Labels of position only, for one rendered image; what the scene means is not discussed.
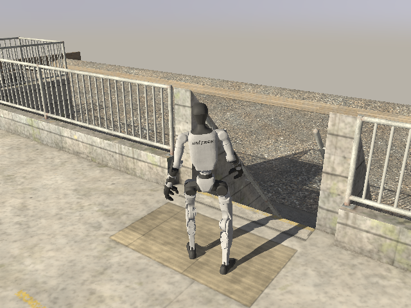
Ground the robot right forearm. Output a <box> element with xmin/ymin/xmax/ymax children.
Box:
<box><xmin>230</xmin><ymin>152</ymin><xmax>242</xmax><ymax>170</ymax></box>

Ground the robot right upper arm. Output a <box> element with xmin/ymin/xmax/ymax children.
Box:
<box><xmin>215</xmin><ymin>129</ymin><xmax>236</xmax><ymax>162</ymax></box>

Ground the robot right foot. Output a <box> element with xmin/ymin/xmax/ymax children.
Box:
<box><xmin>220</xmin><ymin>258</ymin><xmax>236</xmax><ymax>275</ymax></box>

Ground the robot left upper arm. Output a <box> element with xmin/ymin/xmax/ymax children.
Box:
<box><xmin>173</xmin><ymin>132</ymin><xmax>189</xmax><ymax>169</ymax></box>

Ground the robot left hand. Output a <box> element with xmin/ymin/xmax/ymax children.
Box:
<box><xmin>164</xmin><ymin>185</ymin><xmax>179</xmax><ymax>201</ymax></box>

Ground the robot foot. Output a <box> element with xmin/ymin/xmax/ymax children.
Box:
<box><xmin>186</xmin><ymin>242</ymin><xmax>197</xmax><ymax>259</ymax></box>
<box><xmin>220</xmin><ymin>258</ymin><xmax>236</xmax><ymax>275</ymax></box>

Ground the robot right hand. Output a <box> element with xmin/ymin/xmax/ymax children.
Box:
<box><xmin>229</xmin><ymin>168</ymin><xmax>243</xmax><ymax>179</ymax></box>

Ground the robot left foot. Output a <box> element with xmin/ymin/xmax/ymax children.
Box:
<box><xmin>186</xmin><ymin>242</ymin><xmax>197</xmax><ymax>259</ymax></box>

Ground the robot left forearm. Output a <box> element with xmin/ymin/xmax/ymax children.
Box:
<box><xmin>165</xmin><ymin>159</ymin><xmax>179</xmax><ymax>187</ymax></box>

